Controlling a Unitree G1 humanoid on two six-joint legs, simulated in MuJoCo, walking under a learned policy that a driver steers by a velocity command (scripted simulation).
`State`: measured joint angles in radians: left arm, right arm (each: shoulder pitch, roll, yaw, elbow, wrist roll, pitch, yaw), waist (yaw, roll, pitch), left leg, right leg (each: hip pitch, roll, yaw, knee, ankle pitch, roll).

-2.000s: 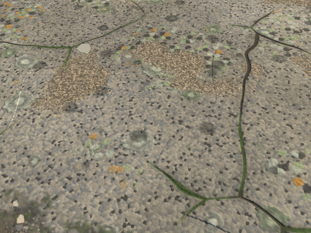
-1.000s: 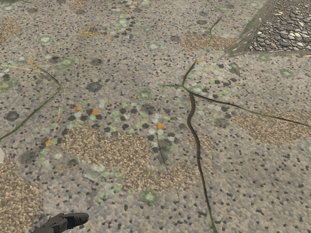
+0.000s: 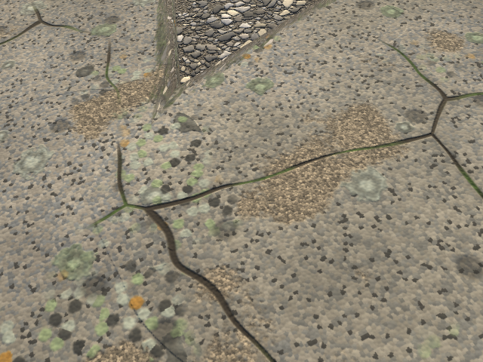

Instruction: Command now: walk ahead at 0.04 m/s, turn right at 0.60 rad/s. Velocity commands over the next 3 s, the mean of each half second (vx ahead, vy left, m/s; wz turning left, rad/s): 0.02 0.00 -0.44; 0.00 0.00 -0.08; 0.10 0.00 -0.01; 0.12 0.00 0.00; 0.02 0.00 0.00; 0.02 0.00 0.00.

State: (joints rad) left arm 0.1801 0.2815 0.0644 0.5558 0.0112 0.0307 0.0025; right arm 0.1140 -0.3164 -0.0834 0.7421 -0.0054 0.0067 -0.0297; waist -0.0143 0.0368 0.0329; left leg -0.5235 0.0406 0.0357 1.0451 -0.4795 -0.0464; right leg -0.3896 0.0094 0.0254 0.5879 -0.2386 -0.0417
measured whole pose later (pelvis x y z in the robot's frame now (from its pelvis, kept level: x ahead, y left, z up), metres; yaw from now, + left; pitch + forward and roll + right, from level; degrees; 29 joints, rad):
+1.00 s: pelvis -0.01 +0.01 +0.00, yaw -13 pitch -1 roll +0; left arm 0.23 0.19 0.03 0.70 0.02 0.01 0.02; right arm 0.22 -0.23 -0.04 0.83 -0.01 -0.01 -0.02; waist -0.02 0.00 0.02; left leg -0.26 0.03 -0.01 0.54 -0.26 -0.04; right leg -0.22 0.01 0.06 0.57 -0.32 0.00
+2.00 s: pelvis +0.15 -0.01 +0.00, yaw -11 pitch +0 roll -1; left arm 0.11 0.19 0.03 0.86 0.01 -0.03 0.01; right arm 0.24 -0.24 -0.03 0.98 0.00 0.00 -0.04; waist -0.02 0.03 0.03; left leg -0.30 0.03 -0.03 0.82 -0.56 -0.06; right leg -0.34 0.03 -0.04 0.47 -0.14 -0.04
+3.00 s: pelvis +0.20 +0.01 +0.00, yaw -13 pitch -1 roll +0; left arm 0.18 0.21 0.03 1.15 0.00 0.01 0.05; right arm 0.31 -0.19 -0.01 1.09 -0.01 -0.02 -0.03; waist 0.00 -0.01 0.02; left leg -0.12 -0.02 0.03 0.48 -0.34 0.03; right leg -0.25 -0.02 0.02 0.51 -0.24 0.02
